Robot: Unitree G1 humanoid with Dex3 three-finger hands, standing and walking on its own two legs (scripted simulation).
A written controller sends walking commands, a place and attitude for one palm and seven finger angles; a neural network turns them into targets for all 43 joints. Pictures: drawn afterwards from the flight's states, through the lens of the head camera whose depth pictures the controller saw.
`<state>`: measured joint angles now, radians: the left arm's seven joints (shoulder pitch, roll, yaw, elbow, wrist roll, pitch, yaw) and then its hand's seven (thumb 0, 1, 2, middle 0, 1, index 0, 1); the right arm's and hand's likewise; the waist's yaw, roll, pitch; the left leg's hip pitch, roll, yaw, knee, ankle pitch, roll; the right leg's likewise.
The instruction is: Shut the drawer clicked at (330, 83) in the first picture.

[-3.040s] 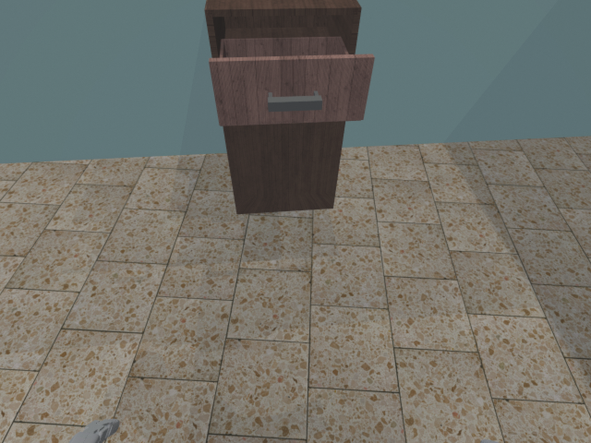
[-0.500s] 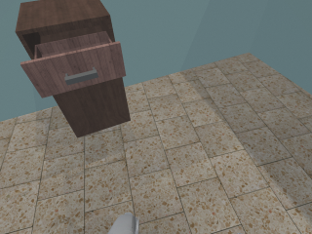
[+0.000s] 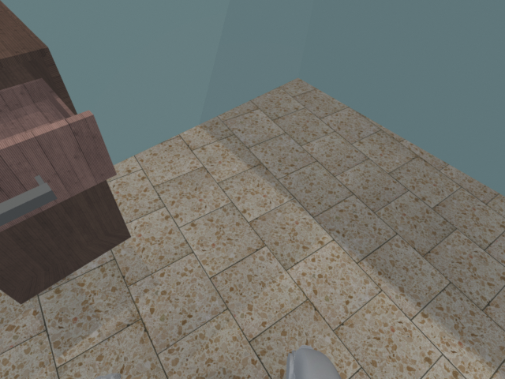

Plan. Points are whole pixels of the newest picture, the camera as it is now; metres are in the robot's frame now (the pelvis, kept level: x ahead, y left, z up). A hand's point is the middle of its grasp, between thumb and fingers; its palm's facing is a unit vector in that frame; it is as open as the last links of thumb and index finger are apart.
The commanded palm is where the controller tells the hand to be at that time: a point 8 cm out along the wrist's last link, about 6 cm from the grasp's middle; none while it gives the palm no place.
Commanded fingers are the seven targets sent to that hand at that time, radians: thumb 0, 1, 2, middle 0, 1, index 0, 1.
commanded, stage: walk to a spot facing it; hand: left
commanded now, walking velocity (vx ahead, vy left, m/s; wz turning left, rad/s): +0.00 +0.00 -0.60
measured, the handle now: (9, 201) +0.39 +0.49 -0.02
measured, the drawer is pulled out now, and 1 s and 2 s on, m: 0.28 0.28 0.28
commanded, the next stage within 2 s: none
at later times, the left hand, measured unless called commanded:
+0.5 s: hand (179, 327) +0.24 +0.15 -0.17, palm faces -0.24 -0.94 -0.23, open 7.4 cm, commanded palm none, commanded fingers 0.00 0.90 0.90 -0.20 -0.30 -0.20 -0.30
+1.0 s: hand (156, 316) +0.25 +0.20 -0.18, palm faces -0.50 -0.85 -0.19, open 7.4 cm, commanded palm none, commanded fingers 0.00 0.90 0.90 -0.20 -0.30 -0.20 -0.30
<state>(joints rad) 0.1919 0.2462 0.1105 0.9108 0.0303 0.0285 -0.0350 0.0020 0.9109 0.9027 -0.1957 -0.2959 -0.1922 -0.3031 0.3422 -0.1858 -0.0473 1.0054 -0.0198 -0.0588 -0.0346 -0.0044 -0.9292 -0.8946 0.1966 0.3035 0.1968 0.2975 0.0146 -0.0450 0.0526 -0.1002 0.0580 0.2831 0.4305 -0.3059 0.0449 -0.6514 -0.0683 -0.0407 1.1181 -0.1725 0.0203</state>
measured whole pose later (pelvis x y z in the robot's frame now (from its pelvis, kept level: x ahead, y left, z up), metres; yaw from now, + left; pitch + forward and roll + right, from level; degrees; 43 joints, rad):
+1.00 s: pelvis +0.10 +0.05 +0.00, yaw -35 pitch -1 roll -2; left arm 0.24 0.26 0.11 0.94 0.02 0.10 -0.03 0.01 0.91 0.90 -0.20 -0.30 -0.20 -0.30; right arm 0.25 -0.16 -0.04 0.91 -0.02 0.00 -0.03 0.00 -0.91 -0.89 0.20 0.30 0.20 0.30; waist 0.02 -0.04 0.07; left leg -0.15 0.11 0.26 0.48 -0.31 0.03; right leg -0.46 -0.05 -0.01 1.04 -0.38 0.09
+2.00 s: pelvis +0.16 -0.03 +0.00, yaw -68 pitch -1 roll -2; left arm 0.32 0.25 0.12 0.99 0.03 0.04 -0.03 0.01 0.91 0.90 -0.20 -0.30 -0.20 -0.30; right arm 0.26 -0.15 -0.03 0.93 -0.02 -0.03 -0.04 0.00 -0.93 -0.89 0.20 0.30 0.20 0.30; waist 0.04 -0.04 0.05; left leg -0.11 0.07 0.18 0.42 -0.28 0.03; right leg -0.56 -0.02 0.01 1.16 -0.29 0.04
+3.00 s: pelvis +0.18 -0.09 +0.00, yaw -57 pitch +1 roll -2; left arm 0.21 0.27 0.11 0.96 0.02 0.06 0.01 0.01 0.91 0.90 -0.20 -0.30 -0.20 -0.30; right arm 0.22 -0.20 -0.06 0.94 -0.02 0.02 -0.01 0.00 -0.91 -0.89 0.20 0.30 0.20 0.30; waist 0.01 -0.02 0.06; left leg -0.30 0.00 0.06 0.49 -0.22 0.07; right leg -0.52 -0.09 -0.01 1.14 -0.33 0.09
